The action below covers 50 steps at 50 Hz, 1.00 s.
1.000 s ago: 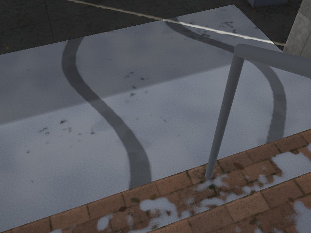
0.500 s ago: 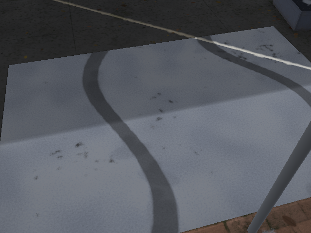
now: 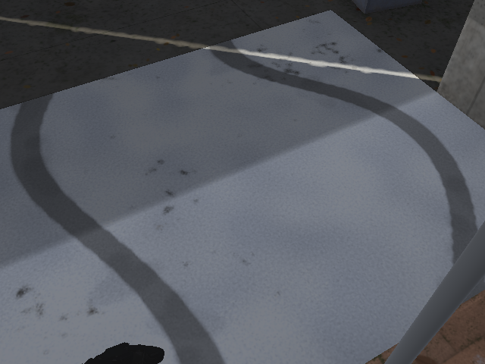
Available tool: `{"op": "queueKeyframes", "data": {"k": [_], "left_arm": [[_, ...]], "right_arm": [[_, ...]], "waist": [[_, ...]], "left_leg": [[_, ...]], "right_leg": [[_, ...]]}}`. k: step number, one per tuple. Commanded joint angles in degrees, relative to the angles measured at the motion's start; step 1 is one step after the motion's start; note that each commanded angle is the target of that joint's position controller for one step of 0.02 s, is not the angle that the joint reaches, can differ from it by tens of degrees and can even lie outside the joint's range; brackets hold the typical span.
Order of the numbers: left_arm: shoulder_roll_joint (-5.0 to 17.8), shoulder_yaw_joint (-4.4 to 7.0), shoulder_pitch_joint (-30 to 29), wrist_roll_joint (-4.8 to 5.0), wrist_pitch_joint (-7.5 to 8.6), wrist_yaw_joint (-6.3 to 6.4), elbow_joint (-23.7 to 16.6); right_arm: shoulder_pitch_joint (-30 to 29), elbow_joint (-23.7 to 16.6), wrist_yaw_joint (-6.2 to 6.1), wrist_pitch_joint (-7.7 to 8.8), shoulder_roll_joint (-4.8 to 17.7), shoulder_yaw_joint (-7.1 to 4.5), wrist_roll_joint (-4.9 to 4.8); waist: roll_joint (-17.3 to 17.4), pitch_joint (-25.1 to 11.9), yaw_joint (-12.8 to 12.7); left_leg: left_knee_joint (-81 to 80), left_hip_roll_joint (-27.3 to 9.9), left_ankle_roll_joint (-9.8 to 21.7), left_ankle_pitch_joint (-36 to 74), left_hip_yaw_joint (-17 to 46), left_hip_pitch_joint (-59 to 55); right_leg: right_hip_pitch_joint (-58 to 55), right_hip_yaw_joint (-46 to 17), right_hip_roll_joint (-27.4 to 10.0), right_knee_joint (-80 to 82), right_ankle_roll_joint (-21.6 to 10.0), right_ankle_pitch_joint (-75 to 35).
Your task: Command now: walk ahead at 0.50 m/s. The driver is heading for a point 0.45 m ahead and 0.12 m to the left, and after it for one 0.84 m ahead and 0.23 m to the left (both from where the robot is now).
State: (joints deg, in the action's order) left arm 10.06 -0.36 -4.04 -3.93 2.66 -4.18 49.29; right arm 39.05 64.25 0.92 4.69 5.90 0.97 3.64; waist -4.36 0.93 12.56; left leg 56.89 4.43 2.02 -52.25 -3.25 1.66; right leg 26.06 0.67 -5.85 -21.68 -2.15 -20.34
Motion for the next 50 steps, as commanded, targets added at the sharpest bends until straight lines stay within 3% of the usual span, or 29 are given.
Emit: {"op": "queueKeyframes", "data": {"k": [1, 2, 3, 4, 5, 6, 8, 11, 13, 14, 16, 19, 23, 24, 25, 27, 28, 29, 30, 32, 34, 37, 41, 44, 45, 46, 47, 48, 50], "left_arm": [[10.47, 4.07, 18.56, -3.20, 0.92, 0.10, 3.47], [10.91, 5.06, 38.52, -2.43, 1.80, 0.44, 8.33], [15.18, 5.44, 44.19, -1.77, 0.58, -0.62, 9.93], [14.85, 5.42, 44.01, -1.70, 0.25, -0.89, 10.19], [14.16, 5.48, 38.73, -1.50, 0.92, -0.89, 9.12], [9.18, 3.97, 31.50, -1.27, 1.34, -0.65, 7.61], [-2.45, 0.05, 21.66, -2.41, 3.16, 0.84, 5.46], [1.48, 0.57, 24.35, 0.39, 4.88, 2.10, 5.99], [3.00, 1.24, 25.33, -3.01, 4.84, 2.23, 6.01], [-1.55, -0.25, 27.25, -3.10, 5.56, 3.46, 7.05], [-1.49, -1.43, 32.14, -2.95, 6.14, 3.57, 8.35], [-0.72, -1.95, 36.95, -3.03, 5.71, 2.75, 9.18], [2.48, -1.59, 46.81, 0.24, 4.01, 5.87, 11.99], [8.56, 1.82, 36.92, 8.44, 2.04, 8.10, 9.47], [9.82, 2.25, 37.22, 8.00, 0.98, 8.38, 8.79], [6.58, 2.13, 36.27, 6.35, 0.76, 7.02, 8.70], [4.88, 2.27, 32.27, 5.78, 2.28, 6.47, 6.89], [1.56, -0.10, 38.20, 7.07, 3.60, 4.72, 3.75], [6.44, 0.67, 29.89, 6.77, 4.83, 4.04, -0.89], [4.40, 0.13, 26.78, 5.92, 3.84, 4.92, -4.65], [4.68, 1.66, 27.07, 5.99, -0.11, 7.20, -2.64], [5.20, 3.33, 22.27, 4.29, -0.86, 9.43, -4.75], [4.35, 3.85, 15.13, 5.52, -0.55, 8.30, -7.61], [6.74, 5.28, 16.27, 3.91, -1.77, 6.62, -8.38], [10.39, 6.69, 21.13, 2.85, -1.71, 6.60, -7.34], [13.97, 7.19, 22.29, 1.81, -2.18, 6.38, -8.18], [16.31, 7.48, 19.14, 1.24, -2.14, 5.46, -10.40], [14.61, 7.36, 15.07, 1.16, -2.08, 5.44, -12.48], [9.52, 5.90, 5.93, 2.72, -2.85, 6.33, -13.91]], "right_arm": [[3.09, 3.35, 3.55, -0.25, 9.60, -1.52, 2.59], [7.11, 6.16, 6.25, -1.02, 8.57, -1.02, 4.54], [10.54, 4.71, 7.55, -0.84, 3.66, -0.91, 2.49], [-1.95, -2.16, 7.48, 0.72, 8.14, -1.73, 1.02], [-11.05, -6.98, 6.56, 2.05, 8.26, -1.69, -0.38], [-16.50, -8.92, 4.97, 2.51, 10.49, -2.07, -0.68], [-16.92, -8.95, 3.10, 2.36, 5.94, -1.65, 1.62], [-14.45, -6.71, 3.74, 1.10, 2.29, -1.82, 3.21], [-10.53, -6.95, 4.53, 1.13, 1.79, -1.33, 3.43], [-17.91, -9.49, 4.31, 1.33, 1.65, -0.71, 3.10], [-25.15, -11.55, 2.98, 0.98, 3.22, -0.40, 0.76], [-32.65, -15.14, 2.84, -0.32, 8.27, -0.81, 1.85], [-47.24, -18.01, 3.68, -0.03, 10.67, -1.06, 1.96], [-52.73, -20.69, 4.46, -0.84, 7.49, -1.12, -9.52], [-48.52, -19.85, 4.55, -1.28, 7.18, -0.97, -8.88], [-24.80, -13.99, 3.60, -2.63, 11.90, -4.45, -5.53], [-12.65, -11.37, 2.16, -3.50, 18.79, -6.68, -4.07], [-9.90, -11.38, 1.91, -2.78, 24.37, -6.43, -2.84], [-9.89, -15.12, 0.14, -3.96, 20.48, -6.08, -3.19], [-20.94, -19.50, -1.90, -5.30, 20.15, -6.01, -3.69], [-32.12, -22.97, -1.85, -5.18, 19.35, -5.81, -2.48], [-39.25, -24.72, -2.25, -4.63, 19.41, -6.07, -3.98], [-36.39, -24.47, -3.70, -5.99, 17.24, -6.03, -5.16], [-35.23, -25.98, -3.68, -6.41, 12.36, -5.77, -4.95], [-33.24, -25.92, -3.71, -5.82, 9.56, -5.23, -4.43], [-25.34, -26.82, -3.55, -5.29, 5.46, -4.48, -4.24], [-23.23, -28.48, -2.96, -4.58, 11.20, -6.03, -4.69], [-26.12, -28.32, -3.07, -5.34, 16.65, -8.04, -5.70], [-27.89, -27.77, -4.21, -8.32, 18.68, -9.28, -4.82]], "waist": [[1.44, 3.94, -12.37], [-1.47, -7.10, -18.49], [-9.44, -23.80, -17.39], [-5.53, -22.68, -21.69], [-2.22, -12.15, -21.86], [8.24, -5.54, -19.47], [8.68, 5.12, -10.89], [1.81, 3.75, -9.02], [3.83, 2.23, -8.85], [5.16, 4.01, -12.04], [4.19, 3.67, -13.27], [4.16, 9.00, -13.95], [4.38, 11.53, -20.97], [6.31, 14.83, -21.76], [7.32, 10.38, -20.01], [5.99, -3.89, -9.61], [16.08, -9.32, -2.58], [24.35, -29.51, -3.47], [18.30, -36.69, 1.13], [1.13, -30.75, -7.06], [-2.41, -18.01, -14.69], [4.46, -6.26, -17.78], [13.43, -14.00, -16.32], [13.36, -8.01, -17.98], [6.74, -6.61, -19.21], [-11.37, -9.91, -14.46], [-15.35, -13.91, -12.39], [-11.37, -10.84, -12.45], [-7.14, -5.27, -10.90]], "left_leg": [[8.78, -11.13, 7.04, 52.30, 13.36, 11.06], [25.98, -6.66, 2.70, 45.71, 8.25, 28.58], [53.98, -1.21, -1.06, 7.79, 5.19, 40.10], [62.85, 0.22, -1.94, 4.99, 5.01, 51.36], [60.85, -3.20, -0.50, 9.50, 5.25, 63.47], [48.03, -8.21, 1.09, 18.71, 7.47, 60.19], [21.92, -15.34, 5.14, 38.20, 11.86, 44.81], [4.48, -13.13, 5.17, 47.01, 8.82, 31.30], [4.12, -12.95, 4.11, 54.52, 9.09, 31.10], [-8.39, -16.70, 3.38, 67.81, 14.84, 43.83], [-19.29, -16.48, 2.59, 87.67, 11.74, 34.15], [-19.30, -13.56, 3.14, 82.76, 6.61, 28.62], [-34.60, -13.15, 1.08, 77.64, 3.62, 38.06], [-34.54, -7.41, 0.41, 77.66, 2.35, 35.69], [-35.05, -5.65, 0.49, 77.48, -0.08, 29.79], [-37.43, -4.91, 4.99, 87.98, -1.58, -3.47], [-32.45, -13.46, 11.14, 120.79, 5.12, -24.58], [-12.10, -30.72, 24.73, 144.04, 21.37, -55.43], [-16.30, -30.92, 26.79, 130.30, 25.24, -53.87], [-24.74, -29.04, 22.21, 87.35, 26.72, -32.72], [-34.94, -31.07, 21.20, 72.12, 30.11, 5.12], [-36.75, -11.22, 13.41, 71.15, 10.92, 33.57], [-31.89, -13.05, 12.54, 63.84, 14.14, 23.93], [-27.20, -8.82, 5.62, 43.17, 18.89, 31.42], [-16.34, -3.62, 1.42, 29.40, 16.68, 37.85], [3.78, 4.30, -2.03, 11.29, 13.08, 45.79], [15.21, 2.59, -3.02, 12.69, 15.77, 48.44], [22.08, -0.01, -3.34, 18.80, 14.60, 49.73], [24.51, -3.17, -4.89, 27.26, 11.24, 45.69]], "right_leg": [[-24.19, 2.74, -0.18, 11.07, -3.73, -4.41], [-57.14, 2.64, -2.39, -1.61, -8.69, -10.75], [-75.92, -7.20, -11.36, -20.87, -19.68, -30.38], [-74.49, -17.77, -16.08, -16.25, -22.07, -23.10], [-63.90, -17.98, -18.23, -8.59, -21.25, -2.05], [-48.69, -14.88, -18.20, -1.54, -18.24, 15.21], [-17.78, -9.64, -14.33, 4.99, -15.32, 16.17], [-5.83, -3.99, -10.06, 8.87, -15.56, 11.15], [-4.49, -0.95, -9.90, 0.89, -14.91, 9.30], [-13.77, -1.85, -10.73, -1.75, -12.65, 15.26], [-8.85, 4.47, -6.01, -5.34, -9.55, 26.73], [-3.73, 2.88, -6.85, -7.00, -8.94, 32.44], [-22.40, 0.40, -7.26, -15.70, -4.33, 29.17], [-15.57, 2.10, -5.39, -24.02, -3.18, 19.81], [-15.80, 3.86, -4.67, -31.56, -2.73, 13.15], [-3.43, 6.23, -2.11, -58.85, -0.49, 14.01], [15.61, 11.63, 6.15, -86.74, 5.26, 50.65], [37.48, -0.89, 6.37, -109.93, 7.17, 76.27], [43.30, -5.53, 3.11, -106.85, 7.40, 73.83], [41.97, -7.22, -2.34, -90.41, 6.37, 60.73], [26.76, -6.70, -2.86, -77.18, 7.74, 49.61], [2.88, -1.54, 3.10, -39.02, 7.77, 32.99], [-5.28, -2.43, 6.86, -23.38, 9.08, 20.73], [-15.63, -1.77, 6.09, -13.10, 5.64, 21.15], [-21.95, -6.73, -0.84, -8.34, 3.49, 15.45], [-26.71, -20.96, -16.40, -8.45, -4.65, -0.25], [-23.93, -34.71, -21.31, -0.33, -11.68, 8.42], [-19.49, -31.51, -19.03, 2.06, -11.92, 23.13], [-9.37, -19.16, -12.25, 3.99, -7.38, 34.66]]}}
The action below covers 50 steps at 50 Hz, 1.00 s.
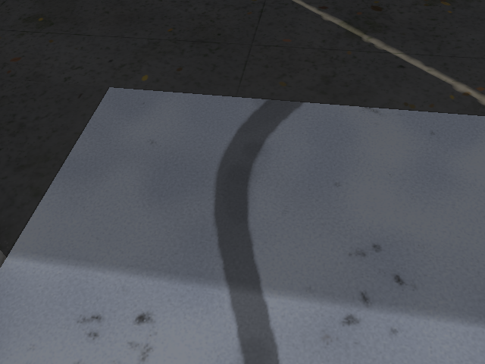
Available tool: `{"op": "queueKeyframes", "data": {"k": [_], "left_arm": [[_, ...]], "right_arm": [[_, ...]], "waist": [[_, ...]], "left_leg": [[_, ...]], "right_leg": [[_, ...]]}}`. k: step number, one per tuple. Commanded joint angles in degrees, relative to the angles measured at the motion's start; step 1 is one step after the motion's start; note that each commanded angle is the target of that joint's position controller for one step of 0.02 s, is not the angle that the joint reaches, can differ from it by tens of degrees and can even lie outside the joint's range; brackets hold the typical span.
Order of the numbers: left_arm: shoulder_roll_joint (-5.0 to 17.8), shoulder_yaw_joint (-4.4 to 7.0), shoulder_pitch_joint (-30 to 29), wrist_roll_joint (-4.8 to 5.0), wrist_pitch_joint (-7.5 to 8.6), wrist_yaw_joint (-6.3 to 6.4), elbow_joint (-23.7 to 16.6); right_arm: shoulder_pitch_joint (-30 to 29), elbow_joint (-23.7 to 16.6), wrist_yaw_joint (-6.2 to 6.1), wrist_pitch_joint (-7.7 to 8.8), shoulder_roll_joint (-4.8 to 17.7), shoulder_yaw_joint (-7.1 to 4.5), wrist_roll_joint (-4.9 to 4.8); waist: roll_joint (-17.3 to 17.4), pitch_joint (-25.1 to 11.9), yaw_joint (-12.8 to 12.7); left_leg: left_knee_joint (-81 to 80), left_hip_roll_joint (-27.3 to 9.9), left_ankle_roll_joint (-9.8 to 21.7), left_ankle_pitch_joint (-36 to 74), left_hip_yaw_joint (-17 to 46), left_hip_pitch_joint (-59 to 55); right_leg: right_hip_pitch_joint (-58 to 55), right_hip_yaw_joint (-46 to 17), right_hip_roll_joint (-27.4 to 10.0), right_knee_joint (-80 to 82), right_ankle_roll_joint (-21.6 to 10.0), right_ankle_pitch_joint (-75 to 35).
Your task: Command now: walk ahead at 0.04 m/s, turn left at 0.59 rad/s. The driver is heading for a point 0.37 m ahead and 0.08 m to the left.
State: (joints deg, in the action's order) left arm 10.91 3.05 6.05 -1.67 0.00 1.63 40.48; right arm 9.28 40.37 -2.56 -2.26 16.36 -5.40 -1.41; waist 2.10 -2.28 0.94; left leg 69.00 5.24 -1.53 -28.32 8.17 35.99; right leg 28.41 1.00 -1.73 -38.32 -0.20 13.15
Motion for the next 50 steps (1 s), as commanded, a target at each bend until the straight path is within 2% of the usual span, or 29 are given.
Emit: {"op": "queueKeyframes", "data": {"k": [1, 2, 3, 6, 8, 12, 14, 15, 16, 17, 18, 19, 20, 21, 22, 24, 26, 28, 29, 31, 32, 33, 34, 35, 36, 37, 39, 42, 50], "left_arm": [[8.61, 2.39, -6.18, 0.84, -0.36, 0.96, -5.53], [8.59, 2.19, -7.00, 0.71, -0.52, 1.39, -5.68], [8.68, 2.05, -7.19, 0.74, -0.56, 1.61, -5.40], [10.08, 2.55, -2.62, 0.89, -0.36, 1.87, -4.48], [11.41, 3.08, -2.11, 1.17, -0.61, 1.51, -4.69], [13.21, 4.05, 0.02, 2.35, -1.05, 0.43, -3.82], [12.77, 4.10, 0.95, 2.56, -1.50, 0.53, -2.86], [10.99, 3.92, 2.64, 2.66, -1.92, 0.71, -2.38], [7.31, 2.98, 1.09, 1.27, -1.86, 0.51, -4.45], [8.26, 2.71, -5.10, 1.11, -1.25, 0.58, -8.53], [11.29, 3.60, -8.08, 1.62, -0.83, 0.62, -8.47], [10.88, 3.79, -7.32, 1.42, -1.15, 1.40, -7.64], [10.02, 3.59, -6.44, 1.03, -1.10, 2.11, -6.60], [10.75, 3.79, -5.37, 0.25, -1.08, 2.36, -6.47], [10.35, 3.70, -4.37, 0.43, -1.02, 2.05, -6.05], [8.50, 2.88, -3.48, 1.20, -0.96, 1.25, -5.30], [6.61, 1.91, -4.85, 1.26, -0.77, 0.64, -5.25], [7.70, 2.16, -4.22, 1.73, -0.72, 0.16, -5.16], [8.28, 2.34, -3.94, 1.97, -0.71, -0.03, -5.12], [8.51, 2.40, -3.40, 2.01, -0.78, -0.65, -5.20], [7.92, 2.21, -2.21, 1.57, -0.55, -1.02, -5.00], [8.11, 2.21, -1.56, 0.66, -0.40, -1.34, -4.85], [9.98, 2.57, 0.27, -0.14, -0.29, -1.53, -5.12], [13.07, 3.53, -0.23, 0.17, 0.00, -1.91, -4.54], [11.42, 3.49, -1.70, 0.75, 0.43, -2.82, -4.90], [9.84, 3.16, -1.82, 0.96, 0.79, -3.28, -4.84], [8.48, 2.68, -1.64, 1.35, 1.31, -3.56, -5.09], [7.89, 2.22, -0.85, 1.22, 1.42, -3.23, -4.91], [7.64, 1.70, -0.35, 1.25, 0.72, -2.81, -5.57]], "right_arm": [[3.29, -4.16, -0.43, -2.37, 7.08, -2.81, 0.50], [3.15, -4.62, -0.05, -2.73, 6.00, -2.64, 0.32], [2.04, -5.55, 0.20, -2.76, 3.66, -1.60, 0.38], [-1.95, -7.66, 1.49, -2.15, -0.05, 0.54, 0.30], [-3.60, -8.66, 2.21, -1.94, -0.66, 1.32, 0.37], [-2.44, -9.24, 2.94, -2.23, 2.64, -0.08, 0.24], [1.98, -7.14, 2.85, -1.63, 2.57, -0.93, 0.36], [3.54, -6.66, 2.57, -1.43, 3.87, -1.66, 0.42], [4.37, -7.34, 1.87, -0.85, 9.65, -3.10, 0.85], [4.11, -8.28, 2.59, -0.19, 13.08, -3.69, 2.64], [5.02, -8.82, 3.02, 0.90, 10.81, -3.06, 3.69], [3.05, -8.29, 3.13, 1.54, 8.88, -2.43, 2.84], [0.52, -8.77, 2.43, 1.55, 6.63, -1.71, 0.85], [-1.58, -8.94, 1.95, 1.40, 6.04, -1.39, 0.00], [-2.58, -9.08, 1.54, 1.13, 5.04, -0.98, -0.19], [-2.63, -8.62, 1.16, 1.15, 3.48, -0.34, 0.30], [-1.65, -8.00, 0.99, 1.09, 3.70, -0.44, 0.67], [-0.62, -7.00, 1.36, 1.14, 5.48, -0.97, 1.41], [-0.26, -6.77, 1.75, 1.21, 5.39, -0.89, 1.54], [-0.35, -6.34, 2.69, 1.33, 3.78, -0.09, 1.37], [-1.14, -6.15, 2.95, 1.54, 2.50, 0.51, 1.30], [-0.32, -5.71, 3.04, 1.88, 1.29, 0.80, 1.65], [1.62, -5.12, 3.05, 2.14, 0.39, 0.91, 2.48], [4.90, -4.79, 3.51, 2.56, 1.09, 0.47, 2.61], [2.92, -4.48, 3.36, 2.87, 1.86, 0.38, 2.22], [1.32, -4.31, 3.28, 2.82, 3.00, 0.00, 1.75], [-0.24, -4.66, 3.12, 2.02, 2.54, -0.12, 1.45], [-0.17, -4.72, 3.09, 1.19, 0.78, 0.17, 1.30], [1.24, -2.91, 3.07, 1.41, 0.83, 0.01, 1.10]], "waist": [[-12.89, -1.64, 2.05], [-11.73, -1.11, 2.22], [-10.59, -2.03, 2.32], [-7.72, -5.59, -0.46], [-9.10, -6.89, -1.52], [-13.11, -5.76, -2.08], [-11.93, -6.04, -0.63], [-8.43, -5.09, -0.63], [6.73, -4.58, -1.94], [15.99, -5.59, 0.15], [8.29, -6.87, 2.56], [5.94, -6.39, 1.00], [3.21, -4.62, 0.00], [3.19, -4.44, -1.16], [3.49, -5.06, -1.97], [3.32, -6.37, -2.30], [3.80, -6.37, -1.32], [5.71, -5.77, -1.02], [6.46, -5.44, -0.71], [6.43, -4.40, -0.88], [5.72, -3.79, -2.33], [4.48, -4.10, -2.44], [1.58, -6.09, -1.66], [-5.59, -6.52, 1.62], [-9.24, -5.47, 0.38], [-9.37, -4.74, -0.48], [-7.20, -3.86, -0.87], [-5.42, -3.07, -0.71], [-1.82, -1.27, -0.85]], "left_leg": [[14.14, -4.21, -2.18, 6.21, -2.09, 6.65], [12.67, -4.09, -2.42, 8.81, -4.14, 4.28], [8.55, -4.53, -2.15, 10.94, -5.18, 3.08], [-5.56, -6.72, -2.19, 10.58, -6.54, 0.29], [-12.65, -6.80, -1.81, 6.49, -7.89, -3.25], [-25.30, -5.85, 1.17, 4.22, -11.12, -8.68], [-38.00, -2.68, 3.78, 12.02, -14.73, -17.21], [-43.03, -4.11, 5.99, 17.04, -10.25, -22.27], [-46.27, -17.00, 11.26, 34.69, 9.61, -30.79], [-48.29, -26.75, 21.80, 46.28, 23.72, -32.17], [-48.40, -26.14, 23.57, 45.92, 21.86, -33.55], [-47.01, -22.63, 20.37, 42.69, 17.04, -33.19], [-46.59, -19.29, 17.46, 41.76, 13.25, -32.13], [-46.07, -18.30, 15.81, 42.91, 11.76, -31.24], [-45.88, -17.24, 15.13, 43.80, 10.17, -30.17], [-45.81, -15.49, 14.00, 41.72, 7.54, -29.40], [-45.54, -13.99, 13.03, 39.48, 5.63, -28.31], [-45.23, -14.10, 13.48, 37.47, 5.21, -24.81], [-45.27, -13.94, 13.66, 35.49, 5.72, -23.58], [-45.42, -13.74, 12.71, 30.25, 7.59, -22.58], [-45.16, -13.02, 11.04, 28.83, 7.62, -21.29], [-44.44, -11.46, 8.78, 27.39, 7.26, -20.51], [-42.49, -8.50, 6.01, 21.59, 5.56, -19.57], [-43.02, -5.50, 4.06, 18.66, 2.96, -17.98], [-40.92, -4.89, 2.81, 19.00, 0.89, -20.41], [-39.65, -4.85, 2.29, 18.79, 0.35, -21.24], [-38.74, -5.19, 2.85, 21.85, 0.40, -21.50], [-39.07, -5.66, 3.51, 22.65, 0.92, -21.76], [-39.51, -6.24, 2.54, 22.94, 0.94, -20.88]], "right_leg": [[-7.52, -15.41, -14.73, 20.89, -9.01, 0.98], [-5.68, -11.20, -13.07, 21.17, -8.31, 0.03], [-6.11, -9.05, -12.14, 20.84, -7.80, 0.01], [-12.30, -6.09, -14.29, 18.90, -9.77, -5.12], [-14.13, -5.52, -15.74, 18.85, -10.58, -5.76], [-14.95, -4.87, -17.99, 17.87, -9.08, -3.43], [-13.80, -1.11, -16.67, 12.39, -6.18, -6.96], [-9.99, 1.66, -14.79, 6.51, -2.57, -4.74], [4.61, 8.70, -8.04, -13.07, 3.25, 6.00], [16.79, 2.74, -0.58, -24.72, 5.03, 22.59], [19.46, -3.28, 0.00, -32.68, 4.73, 22.61], [19.79, -5.97, -1.17, -34.40, 4.55, 17.83], [19.91, -6.35, -1.51, -33.87, 4.73, 13.19], [19.11, -6.59, -2.03, -31.52, 5.04, 9.49], [16.21, -6.56, -1.99, -30.47, 5.34, 7.19], [11.11, -5.94, -1.84, -24.10, 5.45, 3.61], [5.71, -5.02, -1.73, -14.36, 5.28, 2.50], [-0.12, -3.28, -1.38, -8.77, 4.98, 5.57], [-2.51, -2.43, -0.92, -6.76, 4.69, 7.19], [-6.97, -1.85, -0.61, 1.01, 3.75, 5.95], [-11.47, -1.63, -0.72, 8.75, 3.02, -1.00], [-16.29, -2.74, -1.76, 12.15, 2.51, -9.51], [-21.50, -5.09, -5.37, 11.06, 1.80, -22.39], [-22.60, -5.36, -6.54, 7.34, -0.44, -24.43], [-18.75, -5.79, -5.64, 8.19, -1.64, -20.41], [-17.40, -5.75, -5.07, 9.09, -1.53, -17.95], [-16.53, -4.80, -4.18, 9.06, -1.11, -16.03], [-16.58, -4.14, -3.29, 8.93, -1.02, -13.53], [-18.45, -4.18, -2.44, 9.13, -1.72, -13.02]]}}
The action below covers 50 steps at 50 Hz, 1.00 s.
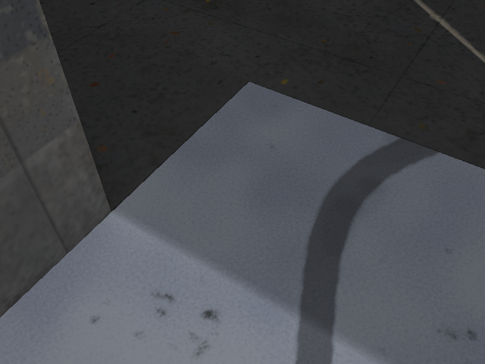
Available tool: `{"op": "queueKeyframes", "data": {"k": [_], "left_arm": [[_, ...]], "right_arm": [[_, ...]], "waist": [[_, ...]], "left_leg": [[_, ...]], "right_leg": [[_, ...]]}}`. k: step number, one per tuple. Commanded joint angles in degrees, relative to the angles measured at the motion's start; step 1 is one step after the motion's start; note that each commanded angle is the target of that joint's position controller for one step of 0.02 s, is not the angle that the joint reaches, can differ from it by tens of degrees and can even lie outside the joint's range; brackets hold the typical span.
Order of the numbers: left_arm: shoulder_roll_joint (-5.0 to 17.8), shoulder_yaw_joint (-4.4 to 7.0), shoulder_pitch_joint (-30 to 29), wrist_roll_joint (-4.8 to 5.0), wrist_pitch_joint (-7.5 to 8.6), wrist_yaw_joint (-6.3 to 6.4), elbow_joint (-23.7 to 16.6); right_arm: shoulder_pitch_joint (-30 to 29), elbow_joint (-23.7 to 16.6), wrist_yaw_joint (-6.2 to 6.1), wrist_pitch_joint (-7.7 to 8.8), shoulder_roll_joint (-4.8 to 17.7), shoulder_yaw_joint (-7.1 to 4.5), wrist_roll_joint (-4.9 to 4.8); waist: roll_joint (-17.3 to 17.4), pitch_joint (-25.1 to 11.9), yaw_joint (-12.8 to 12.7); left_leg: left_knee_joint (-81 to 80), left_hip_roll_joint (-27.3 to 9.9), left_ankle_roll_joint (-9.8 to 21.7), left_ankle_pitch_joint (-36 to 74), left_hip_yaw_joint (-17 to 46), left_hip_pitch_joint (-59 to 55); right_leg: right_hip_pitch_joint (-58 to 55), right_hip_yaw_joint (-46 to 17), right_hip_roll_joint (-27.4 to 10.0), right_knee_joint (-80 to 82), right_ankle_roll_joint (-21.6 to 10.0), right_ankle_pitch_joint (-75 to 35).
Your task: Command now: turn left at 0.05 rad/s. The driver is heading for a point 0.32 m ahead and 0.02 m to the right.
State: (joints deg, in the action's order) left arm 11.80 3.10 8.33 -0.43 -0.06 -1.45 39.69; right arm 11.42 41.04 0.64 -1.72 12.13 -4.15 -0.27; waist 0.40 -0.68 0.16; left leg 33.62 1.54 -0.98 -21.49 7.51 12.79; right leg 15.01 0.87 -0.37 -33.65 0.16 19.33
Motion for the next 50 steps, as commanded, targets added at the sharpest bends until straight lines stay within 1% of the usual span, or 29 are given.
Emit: {"op": "queueKeyframes", "data": {"k": [1, 7, 15, 16, 25, 26, 29, 30, 42, 43, 45, 50], "left_arm": [[6.67, 1.62, -2.58, 0.02, 0.74, 0.30, -4.80], [5.92, 1.42, -2.53, 0.04, 0.57, 0.18, -4.65], [5.68, 1.45, -1.96, 0.01, 0.35, 0.28, -3.88], [5.68, 1.45, -2.17, -0.06, 0.51, 0.28, -3.85], [5.74, 1.45, -0.93, -0.07, 0.60, 0.57, -1.95], [5.47, 1.34, -1.07, -0.04, 0.83, 0.83, -1.82], [5.44, 1.29, -0.15, -0.06, 1.05, 1.16, -0.69], [5.44, 1.29, 0.25, 0.02, 0.89, 1.26, -0.24], [5.36, 1.16, 2.08, 0.37, 0.54, 2.21, 4.98], [5.22, 1.10, 2.84, 0.59, 0.33, 2.49, 5.48], [5.40, 1.09, 2.98, 0.64, 0.14, 2.79, 6.20], [5.46, 1.06, 3.95, 0.70, 0.03, 3.01, 8.07]], "right_arm": [[-0.76, -3.38, -0.17, 0.93, 5.14, -1.25, -0.03], [-0.03, -2.19, -0.63, 0.95, 5.58, -1.32, 0.08], [1.08, -0.34, -1.15, 0.97, 5.84, -1.37, 0.13], [0.88, -0.20, -1.24, 0.97, 6.12, -1.49, 0.02], [2.25, 2.53, -1.85, 0.81, 5.89, -1.48, 0.08], [2.13, 2.84, -2.20, 0.99, 5.44, -1.29, 0.23], [3.02, 4.30, -2.72, 1.15, 5.50, -1.31, 0.29], [3.50, 4.90, -2.80, 1.17, 5.24, -1.19, 0.38], [4.89, 11.44, -3.38, 1.67, 5.04, -1.00, 0.04], [5.96, 12.15, -3.54, 1.53, 4.96, -1.01, -0.14], [5.78, 13.00, -3.70, 1.49, 4.99, -0.97, -0.14], [6.51, 15.08, -3.82, 1.60, 4.76, -0.89, -0.16]], "waist": [[0.13, -2.82, -0.10], [0.31, -2.77, -0.18], [-0.51, -2.03, -0.16], [-0.28, -1.77, -0.12], [-0.44, -0.82, -0.02], [-0.42, 0.16, -0.07], [-0.32, -0.26, -0.09], [-0.64, -0.30, -0.11], [-0.46, 1.63, -0.13], [-0.59, 2.13, -0.04], [-0.42, 3.04, -0.16], [-0.54, 3.08, -0.21]], "left_leg": [[-4.23, -2.64, 1.86, 16.41, 1.59, 2.27], [-4.74, -2.98, 1.18, 17.80, 1.39, 1.28], [-5.56, -3.23, 0.63, 17.69, 0.93, 0.26], [-5.45, -3.11, 0.58, 17.96, 0.76, 0.13], [-6.41, -3.22, 0.03, 17.20, 0.26, -0.80], [-6.16, -3.00, 0.03, 17.54, 0.22, -0.38], [-6.30, -3.00, -0.22, 17.43, 0.03, -0.95], [-6.63, -3.11, -0.33, 16.86, 0.05, -0.99], [-7.94, -2.95, -1.11, 15.68, -1.00, -1.22], [-8.75, -3.03, -1.13, 14.59, -1.00, -1.28], [-9.24, -2.91, -1.23, 14.29, -1.20, -1.00], [-9.94, -2.83, -1.50, 14.34, -1.62, -1.28]], "right_leg": [[-5.36, -4.01, -3.69, 4.46, -2.14, -19.48], [-6.34, -3.71, -3.23, 4.72, -2.39, -20.42], [-6.59, -3.61, -2.89, 5.66, -2.47, -19.84], [-6.40, -3.60, -2.81, 5.68, -2.57, -20.05], [-6.10, -3.69, -2.71, 6.79, -2.70, -18.23], [-5.58, -3.71, -2.55, 6.52, -2.82, -18.38], [-5.58, -3.71, -2.56, 6.71, -2.85, -17.64], [-5.67, -3.76, -2.60, 6.97, -2.73, -16.80], [-5.54, -3.84, -2.28, 8.55, -2.64, -14.48], [-5.67, -4.03, -2.40, 9.04, -2.62, -13.28], [-5.62, -4.10, -2.30, 9.45, -2.54, -12.73], [-6.40, -4.04, -2.13, 9.88, -2.51, -13.23]]}}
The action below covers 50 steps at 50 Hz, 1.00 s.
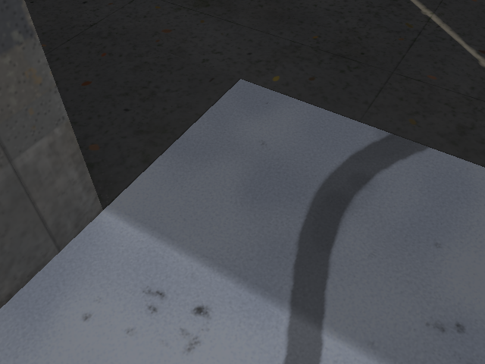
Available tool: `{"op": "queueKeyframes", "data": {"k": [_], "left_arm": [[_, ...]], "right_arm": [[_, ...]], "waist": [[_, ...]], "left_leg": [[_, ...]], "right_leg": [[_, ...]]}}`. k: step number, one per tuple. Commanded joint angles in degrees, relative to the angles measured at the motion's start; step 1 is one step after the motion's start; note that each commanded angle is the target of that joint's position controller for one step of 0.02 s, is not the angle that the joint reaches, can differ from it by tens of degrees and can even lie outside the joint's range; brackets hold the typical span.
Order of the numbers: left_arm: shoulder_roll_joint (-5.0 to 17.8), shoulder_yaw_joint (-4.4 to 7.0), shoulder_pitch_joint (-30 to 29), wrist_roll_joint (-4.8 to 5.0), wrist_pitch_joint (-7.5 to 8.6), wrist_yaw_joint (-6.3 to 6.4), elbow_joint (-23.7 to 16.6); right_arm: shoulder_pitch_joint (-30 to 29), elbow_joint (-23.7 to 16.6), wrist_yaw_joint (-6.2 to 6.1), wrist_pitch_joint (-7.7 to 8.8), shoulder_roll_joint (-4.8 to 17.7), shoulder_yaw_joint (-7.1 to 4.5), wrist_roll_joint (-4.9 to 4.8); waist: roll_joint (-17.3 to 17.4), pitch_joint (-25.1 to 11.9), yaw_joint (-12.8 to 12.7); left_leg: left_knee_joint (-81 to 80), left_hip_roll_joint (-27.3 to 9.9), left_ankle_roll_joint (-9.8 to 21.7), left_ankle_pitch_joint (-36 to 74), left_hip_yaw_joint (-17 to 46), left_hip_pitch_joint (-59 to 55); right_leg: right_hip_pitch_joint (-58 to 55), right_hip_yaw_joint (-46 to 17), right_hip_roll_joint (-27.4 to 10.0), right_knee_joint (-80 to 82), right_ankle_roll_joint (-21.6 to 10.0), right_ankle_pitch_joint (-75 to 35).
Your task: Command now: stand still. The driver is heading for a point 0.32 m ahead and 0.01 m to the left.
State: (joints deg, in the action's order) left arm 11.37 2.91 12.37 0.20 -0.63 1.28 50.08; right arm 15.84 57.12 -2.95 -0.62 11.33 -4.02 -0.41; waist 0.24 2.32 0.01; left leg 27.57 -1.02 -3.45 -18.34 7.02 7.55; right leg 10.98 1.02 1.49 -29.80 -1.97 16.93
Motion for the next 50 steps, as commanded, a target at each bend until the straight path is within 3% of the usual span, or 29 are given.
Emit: {"op": "queueKeyframes", "data": {"k": [1, 17, 19, 20, 22, 23, 24, 25, 27, 30, 31, 32, 33, 34, 35, 36, 37, 38, 39, 41, 43, 44, 45, 47, 49, 50], "left_arm": [[5.90, 1.24, 0.09, 0.09, 0.58, 0.30, -1.97], [5.95, 0.95, 2.10, 0.28, 0.32, 0.54, 2.04], [7.32, 1.47, 3.35, 0.74, -0.04, 0.90, 2.69], [8.77, 1.93, 4.32, 1.16, -0.20, 1.08, 2.74], [11.82, 2.71, 9.37, 1.52, 0.37, 1.14, 3.68], [12.67, 2.94, 9.95, 1.13, 1.20, 1.18, 3.82], [12.73, 2.98, 9.05, 0.63, 2.08, 1.15, 3.36], [12.38, 2.92, 7.18, 0.75, 2.77, 1.09, 2.65], [11.17, 2.68, 2.98, 1.43, 3.66, 0.59, 1.52], [12.33, 3.24, 2.20, 2.37, 2.30, 0.36, 1.97], [11.28, 3.02, 3.22, 2.31, 2.01, 0.16, 2.22], [9.36, 2.30, 2.72, 2.12, 2.10, -0.07, 1.91], [5.72, 1.09, 0.63, 1.37, 2.48, -0.67, 0.68], [2.67, 0.21, -2.63, 0.69, 3.37, 0.14, -2.26], [4.72, 0.70, -1.99, 3.22, 4.50, 0.01, -3.69], [7.57, 1.05, -2.14, 3.89, 5.28, -0.24, -3.64], [9.18, 1.50, -0.21, 2.99, 5.74, -0.48, -2.40], [9.26, 1.81, 0.89, 1.71, 5.93, -0.39, -1.14], [9.93, 2.24, 0.58, 1.01, 5.86, -0.49, -0.85], [8.71, 2.32, -0.42, 0.68, 4.99, -0.95, -0.47], [6.50, 1.92, -2.61, 0.42, 4.35, -1.07, -1.59], [5.49, 1.54, -4.88, 0.42, 4.17, -1.12, -2.62], [4.53, 1.09, -7.07, 0.90, 3.92, -1.14, -3.56], [3.48, 0.43, -11.38, 0.93, 3.61, -1.45, -4.95], [3.75, 0.22, -13.07, 1.08, 3.31, -1.81, -5.50], [4.13, 0.05, -13.99, 1.14, 3.54, -2.02, -5.71]], "right_arm": [[2.25, -0.63, -0.25, 0.51, 5.52, -1.00, -0.04], [4.42, 3.31, -0.51, 0.52, 5.03, -0.60, -0.12], [5.02, 3.60, -0.69, 0.40, 4.31, -0.54, -0.52], [4.04, 2.81, -0.76, 0.57, 4.01, -0.53, -0.80], [-0.94, -0.33, -0.40, 1.96, 3.60, -0.39, -1.29], [-3.64, -1.93, 0.02, 2.81, 3.76, -0.44, -1.73], [-4.70, -2.67, 0.34, 3.45, 3.92, -0.59, -2.07], [-4.07, -2.80, 0.64, 3.96, 4.07, -0.73, -2.24], [-3.14, -2.01, 1.52, 5.27, 4.48, -0.93, -1.68], [3.03, 1.41, 2.34, 5.40, 2.68, -0.84, -1.12], [6.99, 3.45, 2.45, 5.30, 2.80, -1.23, -1.23], [10.94, 4.87, 2.39, 5.11, 3.04, -1.43, -1.27], [16.14, 5.64, 2.04, 5.34, 5.26, -1.94, -1.34], [19.46, 4.51, 2.52, 6.13, 12.66, -2.76, -0.82], [17.34, 4.82, 3.41, 7.55, 13.05, -2.31, 1.24], [10.03, 2.33, 3.61, 8.21, 10.10, -1.04, 0.49], [5.73, 1.07, 3.83, 8.40, 8.04, -0.15, 0.03], [2.87, 0.16, 4.03, 8.29, 7.80, 0.24, -0.03], [2.86, 0.28, 3.95, 8.11, 6.55, 0.81, 0.02], [6.35, 1.61, 3.57, 7.34, 5.63, 1.33, 0.52], [8.59, 2.49, 2.68, 6.56, 6.65, 1.26, 0.49], [8.68, 2.55, 2.23, 6.09, 6.90, 1.39, 0.65], [8.55, 2.77, 1.87, 5.54, 6.56, 1.64, 0.48], [8.74, 3.02, 1.37, 4.79, 7.27, 1.77, 0.50], [9.68, 3.95, 1.35, 4.33, 8.23, 1.61, 0.36], [10.23, 4.21, 1.24, 4.37, 7.06, 2.00, 0.08]], "waist": [[-0.40, 0.14, -0.06], [-0.39, 1.32, -0.09], [-2.43, 0.56, -0.48], [-5.04, 1.46, -1.18], [-10.91, 6.12, -3.45], [-11.20, 8.93, -3.84], [-10.34, 9.63, -3.56], [-8.72, 8.67, -2.35], [-5.88, 4.49, -0.40], [-5.27, -0.54, 2.53], [-4.14, -1.21, 3.81], [-2.54, -1.32, 5.58], [5.25, -2.19, 7.82], [17.00, -1.97, 8.59], [13.34, 0.06, 5.64], [8.06, 4.87, 3.19], [6.43, 5.22, 1.35], [4.59, 4.01, 0.00], [5.25, 3.73, -0.16], [5.09, 2.27, 0.66], [4.81, 1.12, 0.92], [4.15, 0.97, 1.15], [4.18, 1.14, 1.25], [4.49, 0.99, 2.28], [5.68, 0.54, 2.56], [6.01, 1.01, 2.95]], "left_leg": [[-4.00, -0.25, 0.94, 11.18, -1.21, 3.94], [-5.19, -0.20, 0.68, 10.63, -2.07, 4.15], [-1.35, 2.43, 1.52, -1.13, -5.50, 5.77], [3.26, 3.72, 2.38, -8.01, -7.58, 9.11], [14.86, 2.00, 3.98, -12.27, -8.73, 18.00], [21.29, -0.35, 4.79, -13.43, -6.20, 22.00], [25.86, -2.20, 5.59, -15.41, -4.50, 26.24], [26.56, -3.83, 6.52, -15.12, -3.53, 28.20], [18.16, -4.49, 7.65, -9.59, -4.64, 23.04], [4.10, 1.28, 5.84, 3.76, -12.34, 3.60], [2.99, 3.69, 4.85, 4.92, -14.11, -3.12], [1.53, 3.75, 4.86, 3.49, -13.45, -7.63], [-5.25, -4.93, 7.25, -2.98, -1.14, -12.51], [-18.14, -18.38, 13.58, -16.53, 25.07, -14.80], [-22.63, -24.39, 20.09, -31.97, 39.83, -9.61], [-22.57, -22.87, 19.11, -30.89, 35.52, -7.59], [-21.42, -19.19, 16.33, -21.35, 26.28, -6.50], [-21.03, -15.93, 13.82, -11.98, 19.16, -5.03], [-21.11, -13.35, 12.03, -3.16, 12.99, -4.40], [-19.61, -10.17, 11.14, 14.87, 4.79, -4.66], [-16.61, -9.51, 11.37, 37.02, -0.54, -5.87], [-15.82, -9.03, 11.04, 42.68, -2.40, -5.30], [-15.30, -8.12, 10.58, 44.61, -4.10, -4.45], [-14.27, -6.77, 9.38, 45.58, -6.32, -2.36], [-12.57, -7.64, 9.74, 46.13, -6.40, -2.69], [-11.95, -8.26, 10.68, 46.30, -5.81, -3.66]], "right_leg": [[-2.44, -4.19, -3.99, 6.12, -0.40, -10.91], [-2.54, -4.33, -3.70, 7.32, -0.54, -10.27], [-2.48, -5.60, -3.78, 9.16, -2.07, 7.74], [-1.62, -9.48, -6.05, 11.60, -4.25, 20.85], [1.05, -26.04, -17.12, 20.88, -11.32, 37.15], [2.97, -32.20, -20.98, 24.18, -14.09, 36.15], [1.63, -34.13, -22.80, 25.20, -15.04, 32.47], [-0.19, -33.03, -23.00, 24.89, -14.38, 28.22], [-0.89, -23.17, -18.82, 23.26, -10.11, 15.25], [7.15, -9.45, -11.36, 16.27, -7.39, 9.14], [11.98, -8.15, -9.97, 12.43, -6.83, 11.92], [16.18, -7.10, -8.73, 7.54, -5.73, 13.82], [22.35, -2.69, -5.74, -8.53, -2.45, 10.52], [33.58, 0.02, 0.01, -27.83, -0.03, 13.43], [38.30, -6.77, -1.29, -38.31, -2.01, 13.39], [42.87, -8.14, -4.52, -41.25, -3.05, 6.80], [41.56, -7.59, -6.40, -40.50, -3.44, 0.56], [38.14, -7.24, -7.88, -37.22, -3.29, -3.90], [35.49, -6.50, -8.87, -33.44, -2.65, -7.11], [31.73, -3.56, -8.30, -30.36, -0.74, -11.25], [31.09, -1.59, -7.25, -26.69, 1.20, -12.32], [29.96, -0.97, -6.69, -23.06, 1.82, -13.36], [28.08, -0.56, -6.14, -18.21, 1.93, -14.86], [22.70, 1.14, -4.17, -9.78, 1.83, -18.50], [19.30, 1.27, -3.01, -6.42, 1.47, -19.53], [19.17, 1.46, -2.54, -5.00, 0.76, -18.77]]}}
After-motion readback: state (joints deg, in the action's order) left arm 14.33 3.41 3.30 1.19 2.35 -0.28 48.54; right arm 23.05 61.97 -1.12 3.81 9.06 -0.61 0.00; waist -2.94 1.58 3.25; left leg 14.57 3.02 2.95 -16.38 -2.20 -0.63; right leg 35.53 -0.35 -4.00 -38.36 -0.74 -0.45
